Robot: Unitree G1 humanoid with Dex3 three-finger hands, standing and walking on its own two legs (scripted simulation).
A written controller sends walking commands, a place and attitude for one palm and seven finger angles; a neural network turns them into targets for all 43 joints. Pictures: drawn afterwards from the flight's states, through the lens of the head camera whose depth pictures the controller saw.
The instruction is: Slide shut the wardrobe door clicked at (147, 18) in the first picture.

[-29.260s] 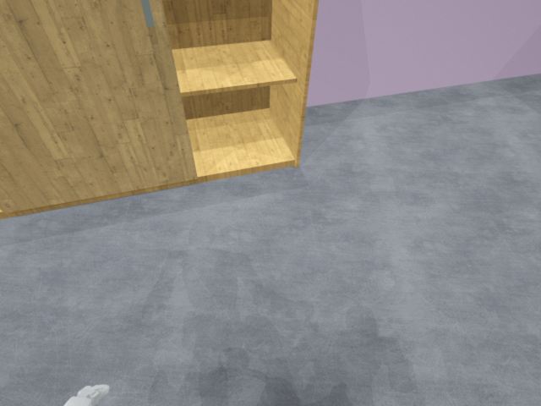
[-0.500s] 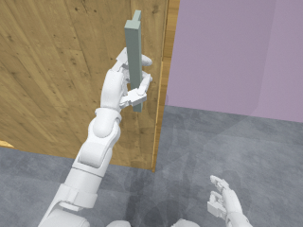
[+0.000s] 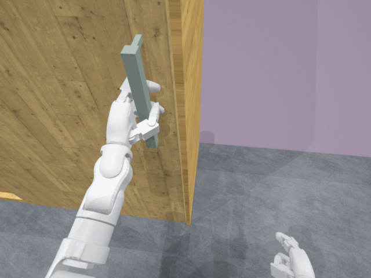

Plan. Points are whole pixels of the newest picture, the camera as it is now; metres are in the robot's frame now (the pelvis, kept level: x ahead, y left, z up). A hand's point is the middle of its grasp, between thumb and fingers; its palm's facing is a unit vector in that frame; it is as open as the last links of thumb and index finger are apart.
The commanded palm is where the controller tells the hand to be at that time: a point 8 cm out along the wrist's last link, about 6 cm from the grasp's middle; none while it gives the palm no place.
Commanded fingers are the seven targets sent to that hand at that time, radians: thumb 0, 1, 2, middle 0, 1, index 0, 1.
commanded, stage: loosen the grip on the handle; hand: left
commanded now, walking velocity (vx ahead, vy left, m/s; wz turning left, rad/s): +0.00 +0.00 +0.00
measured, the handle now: (146, 99) +0.42 +0.11 +0.16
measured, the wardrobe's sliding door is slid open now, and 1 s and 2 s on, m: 0.00 0.00 0.00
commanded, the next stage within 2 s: slip the hand off the handle in 0.68 s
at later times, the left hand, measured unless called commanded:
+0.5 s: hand (150, 122) +0.36 +0.09 +0.16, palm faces +0.02 -1.00 -0.09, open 13.3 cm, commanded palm +0.33 +0.14 +0.16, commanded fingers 0.00 -0.55 0.20 -0.30 -1.22 -0.30 -1.22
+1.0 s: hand (142, 122) +0.37 +0.11 +0.15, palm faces -0.03 -0.99 -0.11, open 14.7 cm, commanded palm +0.35 +0.17 +0.15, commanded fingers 0.00 -0.55 0.20 -0.25 -1.15 -0.25 -1.15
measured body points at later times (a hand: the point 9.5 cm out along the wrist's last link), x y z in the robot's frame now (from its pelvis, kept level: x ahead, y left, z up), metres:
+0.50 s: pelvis -0.03 +0.01 -0.01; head -0.03 +0.00 +0.44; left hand +0.35 +0.15 +0.16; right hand +0.09 -0.23 -0.11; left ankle -0.01 +0.15 -0.74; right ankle +0.03 -0.11 -0.74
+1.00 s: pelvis +0.00 +0.02 +0.00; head +0.01 +0.01 +0.45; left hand +0.36 +0.16 +0.16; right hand +0.16 -0.22 -0.09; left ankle -0.01 +0.15 -0.74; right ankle +0.03 -0.11 -0.74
